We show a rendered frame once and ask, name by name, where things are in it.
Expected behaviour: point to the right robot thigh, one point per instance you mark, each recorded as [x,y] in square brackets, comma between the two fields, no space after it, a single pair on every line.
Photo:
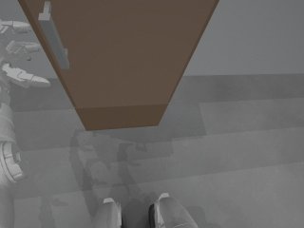
[170,213]

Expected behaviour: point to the robot left forearm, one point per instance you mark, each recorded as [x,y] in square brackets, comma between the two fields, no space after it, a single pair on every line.
[6,114]

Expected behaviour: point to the cupboard door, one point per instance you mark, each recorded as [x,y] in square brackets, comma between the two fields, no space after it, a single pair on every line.
[124,52]

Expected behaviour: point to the robot right shin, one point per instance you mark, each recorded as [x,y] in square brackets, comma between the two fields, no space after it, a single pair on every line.
[164,195]

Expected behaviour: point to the handle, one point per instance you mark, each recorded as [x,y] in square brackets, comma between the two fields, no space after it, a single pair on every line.
[53,37]

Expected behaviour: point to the robot left hand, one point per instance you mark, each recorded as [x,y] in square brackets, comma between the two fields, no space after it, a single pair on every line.
[13,52]

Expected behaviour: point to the robot left upper arm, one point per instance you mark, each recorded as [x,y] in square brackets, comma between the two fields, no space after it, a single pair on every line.
[14,167]

